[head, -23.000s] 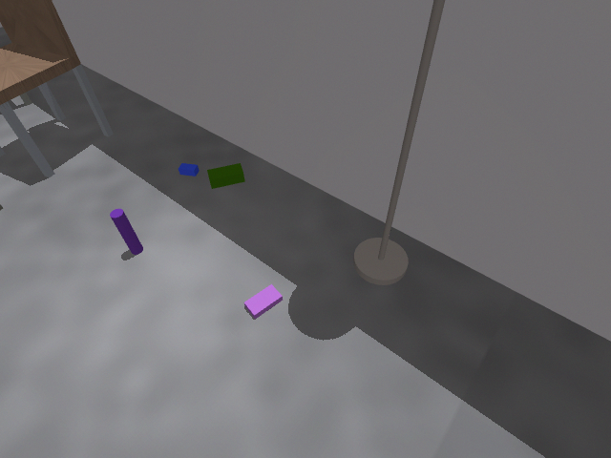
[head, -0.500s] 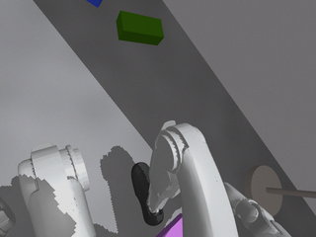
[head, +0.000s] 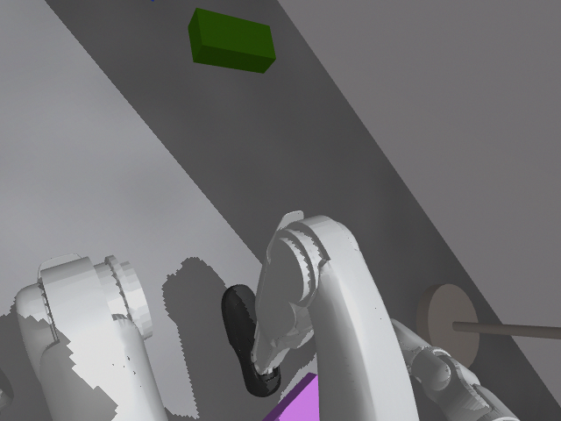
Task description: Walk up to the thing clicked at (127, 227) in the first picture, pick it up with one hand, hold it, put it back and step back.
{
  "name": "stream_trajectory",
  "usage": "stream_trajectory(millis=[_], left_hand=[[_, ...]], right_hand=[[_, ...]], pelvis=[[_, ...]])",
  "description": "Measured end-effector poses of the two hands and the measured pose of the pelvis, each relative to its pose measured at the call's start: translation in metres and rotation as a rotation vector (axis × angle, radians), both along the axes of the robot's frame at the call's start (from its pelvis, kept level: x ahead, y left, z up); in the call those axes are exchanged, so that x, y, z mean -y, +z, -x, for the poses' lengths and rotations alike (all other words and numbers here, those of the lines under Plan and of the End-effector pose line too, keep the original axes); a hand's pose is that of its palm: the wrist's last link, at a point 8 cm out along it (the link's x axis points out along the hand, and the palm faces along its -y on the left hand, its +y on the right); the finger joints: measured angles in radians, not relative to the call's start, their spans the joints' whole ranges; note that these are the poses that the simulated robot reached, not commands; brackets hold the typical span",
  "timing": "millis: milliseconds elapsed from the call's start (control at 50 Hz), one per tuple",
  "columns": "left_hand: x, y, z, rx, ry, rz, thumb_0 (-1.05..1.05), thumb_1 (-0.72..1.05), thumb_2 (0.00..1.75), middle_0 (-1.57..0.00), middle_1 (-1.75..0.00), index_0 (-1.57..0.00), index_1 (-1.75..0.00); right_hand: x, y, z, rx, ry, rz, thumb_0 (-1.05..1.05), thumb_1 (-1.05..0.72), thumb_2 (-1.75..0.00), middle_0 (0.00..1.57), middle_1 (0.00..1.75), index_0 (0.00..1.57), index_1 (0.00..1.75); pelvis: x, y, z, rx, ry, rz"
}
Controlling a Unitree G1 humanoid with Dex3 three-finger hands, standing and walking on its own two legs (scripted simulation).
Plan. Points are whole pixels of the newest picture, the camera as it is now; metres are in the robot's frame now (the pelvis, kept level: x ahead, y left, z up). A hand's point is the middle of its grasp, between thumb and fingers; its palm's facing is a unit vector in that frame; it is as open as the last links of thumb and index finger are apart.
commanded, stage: loosen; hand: left
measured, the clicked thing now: out of the picture +0.42 +0.33 -0.17
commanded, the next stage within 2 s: open in 0.16 s
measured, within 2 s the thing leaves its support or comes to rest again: rests again in 0.98 s
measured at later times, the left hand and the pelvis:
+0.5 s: hand out of the picture +0.42 +0.33 -0.15, palm faces +0.50 -0.87 +0.01, open 10.3 cm; pelvis +0.00 +0.00 +0.00, yaw -1 degrees
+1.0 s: hand out of the picture +0.42 +0.34 -0.14, palm faces +0.50 -0.87 +0.01, open 17.0 cm; pelvis +0.00 +0.00 +0.00, yaw -1 degrees
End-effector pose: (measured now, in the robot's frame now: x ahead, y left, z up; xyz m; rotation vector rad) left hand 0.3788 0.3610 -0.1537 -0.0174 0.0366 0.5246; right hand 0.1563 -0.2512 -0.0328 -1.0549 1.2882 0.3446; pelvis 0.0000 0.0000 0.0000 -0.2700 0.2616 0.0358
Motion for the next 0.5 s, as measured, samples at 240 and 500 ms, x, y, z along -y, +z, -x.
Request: stream_trajectory(millis=[240,500], left_hand=[[-0.0011,-0.0002,0.0025,0.008,0.005,-0.001,0.05,-0.17,1.08,-0.95,-1.14,-0.86,-1.10],[-0.0026,0.0026,-0.0009,0.023,-0.005,-0.005,0.00,-0.25,0.60,-0.82,-0.76,-0.81,-0.74]], right_hand=[[-0.0050,0.0018,-0.0089,0.026,0.041,0.000,0.00,-0.90,-0.90,0.20,0.30,0.21,0.30],[-0.0095,0.0036,-0.0043,0.020,0.041,0.001,0.00,-0.90,-0.89,0.20,0.30,0.21,0.30]], pelvis=[[-0.0005,-0.0015,0.0026,0.020,-0.006,0.005],[-0.0018,-0.0011,0.0035,0.026,-0.008,0.012]])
